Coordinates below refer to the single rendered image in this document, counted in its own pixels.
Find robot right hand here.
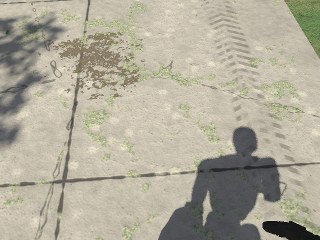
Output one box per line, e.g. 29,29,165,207
262,221,320,240

